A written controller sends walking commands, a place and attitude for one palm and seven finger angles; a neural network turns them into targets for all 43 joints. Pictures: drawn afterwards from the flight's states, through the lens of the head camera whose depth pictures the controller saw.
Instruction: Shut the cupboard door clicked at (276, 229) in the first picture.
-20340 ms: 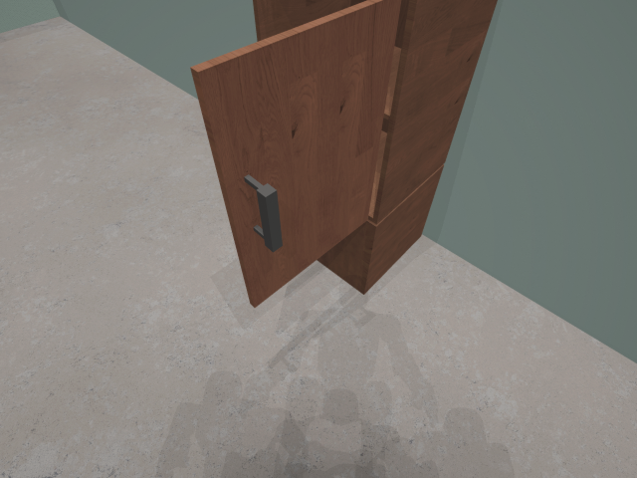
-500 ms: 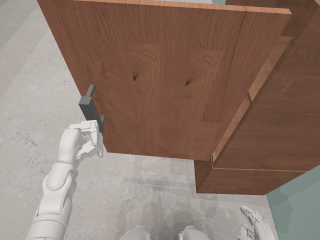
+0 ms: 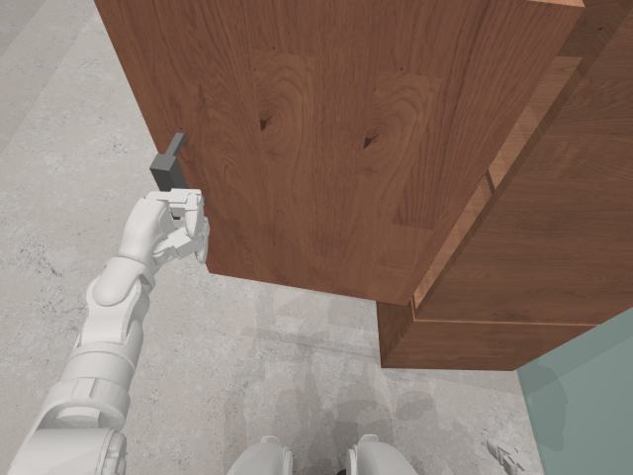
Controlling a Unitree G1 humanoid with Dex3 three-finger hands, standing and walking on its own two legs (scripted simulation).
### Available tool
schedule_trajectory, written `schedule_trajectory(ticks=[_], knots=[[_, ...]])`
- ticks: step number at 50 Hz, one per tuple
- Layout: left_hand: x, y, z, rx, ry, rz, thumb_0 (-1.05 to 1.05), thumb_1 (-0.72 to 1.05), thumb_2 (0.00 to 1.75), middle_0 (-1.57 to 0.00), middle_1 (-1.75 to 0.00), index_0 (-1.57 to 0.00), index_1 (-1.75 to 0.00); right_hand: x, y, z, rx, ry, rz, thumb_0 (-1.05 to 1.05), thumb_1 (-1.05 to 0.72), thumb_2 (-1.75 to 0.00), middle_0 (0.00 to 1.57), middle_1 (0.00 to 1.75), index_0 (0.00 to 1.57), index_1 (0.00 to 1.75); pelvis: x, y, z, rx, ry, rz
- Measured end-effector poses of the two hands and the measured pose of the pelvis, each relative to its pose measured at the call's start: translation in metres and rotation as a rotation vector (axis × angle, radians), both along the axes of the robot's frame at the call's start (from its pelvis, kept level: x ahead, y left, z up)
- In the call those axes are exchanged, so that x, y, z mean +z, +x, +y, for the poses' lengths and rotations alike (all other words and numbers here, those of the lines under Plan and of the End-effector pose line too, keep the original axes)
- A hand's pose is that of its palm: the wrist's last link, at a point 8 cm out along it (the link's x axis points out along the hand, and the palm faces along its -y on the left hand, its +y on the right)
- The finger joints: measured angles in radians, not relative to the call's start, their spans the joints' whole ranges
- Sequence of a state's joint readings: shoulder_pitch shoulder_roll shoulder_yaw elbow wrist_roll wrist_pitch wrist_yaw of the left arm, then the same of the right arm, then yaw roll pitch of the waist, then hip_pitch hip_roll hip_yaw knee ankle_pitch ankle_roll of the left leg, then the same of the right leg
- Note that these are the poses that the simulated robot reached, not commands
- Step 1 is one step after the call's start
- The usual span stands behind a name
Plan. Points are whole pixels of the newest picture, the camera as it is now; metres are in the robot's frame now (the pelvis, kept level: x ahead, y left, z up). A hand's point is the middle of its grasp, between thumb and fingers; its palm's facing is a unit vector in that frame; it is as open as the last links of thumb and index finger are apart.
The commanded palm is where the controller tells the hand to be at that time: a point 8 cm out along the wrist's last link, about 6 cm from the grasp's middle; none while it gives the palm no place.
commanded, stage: push the door shut along its arc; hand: left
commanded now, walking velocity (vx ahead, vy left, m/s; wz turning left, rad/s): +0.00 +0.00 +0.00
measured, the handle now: (185, 187) +0.48 +0.19 +0.05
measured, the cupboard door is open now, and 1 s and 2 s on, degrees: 81 68 59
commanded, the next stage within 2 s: pull the fist back off the door in 1.30 s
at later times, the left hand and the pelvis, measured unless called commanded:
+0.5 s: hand (229, 197) +0.46 +0.12 +0.06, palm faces -0.33 -0.94 -0.04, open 3.1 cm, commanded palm +0.46 +0.16 +0.06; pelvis -0.01 +0.00 -0.01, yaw -1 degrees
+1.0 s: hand (262, 168) +0.51 +0.08 +0.05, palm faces -0.44 -0.90 -0.03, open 2.9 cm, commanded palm +0.52 +0.12 +0.06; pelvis +0.00 +0.00 -0.03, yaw -3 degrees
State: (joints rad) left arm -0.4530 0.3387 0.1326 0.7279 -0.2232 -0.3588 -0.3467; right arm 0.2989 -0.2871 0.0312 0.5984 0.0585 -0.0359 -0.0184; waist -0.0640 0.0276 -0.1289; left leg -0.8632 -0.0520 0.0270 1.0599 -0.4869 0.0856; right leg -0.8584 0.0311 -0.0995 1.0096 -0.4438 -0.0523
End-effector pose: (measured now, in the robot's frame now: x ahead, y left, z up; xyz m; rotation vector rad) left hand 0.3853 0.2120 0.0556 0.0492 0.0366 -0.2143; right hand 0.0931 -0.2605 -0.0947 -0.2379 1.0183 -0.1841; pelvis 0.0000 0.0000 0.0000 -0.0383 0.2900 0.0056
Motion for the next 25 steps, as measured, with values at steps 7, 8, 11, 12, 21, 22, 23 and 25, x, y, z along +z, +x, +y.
schedule_trajectory(ticks=[7,8,11,12,21,22,23,25], knots=[[0.001,0.022,-0.003,-0.029,0.008,0.009,0.02,0.9,0.9,-1.3,-1.5,-1.32,-1.5,-0.004,-0.016,-0.001,-0.019,-0.005,0.046,0.01,-0.91,-0.9,0.2,0.3,0.2,0.3,-0.003,-0.003,0.001,-0.001,-0.002,0.014],[0.001,0.024,-0.005,-0.037,0.01,0.01,0.02,0.9,0.9,-1.3,-1.5,-1.32,-1.5,-0.005,-0.019,-0.001,-0.022,-0.004,0.052,0.01,-0.91,-0.9,0.2,0.3,0.2,0.3,-0.003,-0.003,0.001,-0.001,-0.002,0.017],[0.002,0.033,-0.011,-0.06,0.008,0.013,0.02,0.9,0.9,-1.3,-1.5,-1.31,-1.5,-0.008,-0.026,-0.001,-0.031,-0.003,0.073,0.01,-0.91,-0.89,0.2,0.3,0.2,0.3,-0.004,-0.004,0.002,-0.002,-0.002,0.024],[0.002,0.035,-0.013,-0.067,0.006,0.014,0.02,0.9,0.9,-1.3,-1.5,-1.31,-1.5,-0.009,-0.028,-0.001,-0.034,-0.002,0.08,0.01,-0.91,-0.89,0.2,0.3,0.2,0.3,-0.004,-0.004,0.002,-0.003,-0.002,0.027],[0.003,0.059,-0.028,-0.108,-0.002,0.015,0.02,0.9,0.9,-1.3,-1.5,-1.3,-1.49,-0.013,-0.046,-0.001,-0.067,-0.001,0.128,0.0,-0.91,-0.89,0.2,0.3,0.2,0.3,-0.008,-0.005,0.003,-0.015,0.0,0.047],[0.003,0.062,-0.028,-0.109,-0.001,0.016,0.02,0.9,0.9,-1.3,-1.5,-1.3,-1.49,-0.014,-0.048,-0.001,-0.069,-0.002,0.133,0.0,-0.91,-0.89,0.2,0.3,0.2,0.3,-0.009,-0.005,0.003,-0.015,0.0,0.05],[0.003,0.065,-0.029,-0.111,0.001,0.017,0.02,0.9,0.9,-1.3,-1.5,-1.3,-1.49,-0.014,-0.05,-0.001,-0.072,-0.003,0.139,0.0,-0.91,-0.89,0.2,0.3,0.2,0.3,-0.01,-0.005,0.002,-0.016,-0.001,0.054],[0.003,0.07,-0.029,-0.118,0.005,0.018,0.02,0.9,0.9,-1.3,-1.5,-1.3,-1.49,-0.015,-0.054,-0.002,-0.077,-0.006,0.151,0.0,-0.91,-0.89,0.2,0.3,0.2,0.3,-0.011,-0.006,0.002,-0.016,-0.002,0.062]])
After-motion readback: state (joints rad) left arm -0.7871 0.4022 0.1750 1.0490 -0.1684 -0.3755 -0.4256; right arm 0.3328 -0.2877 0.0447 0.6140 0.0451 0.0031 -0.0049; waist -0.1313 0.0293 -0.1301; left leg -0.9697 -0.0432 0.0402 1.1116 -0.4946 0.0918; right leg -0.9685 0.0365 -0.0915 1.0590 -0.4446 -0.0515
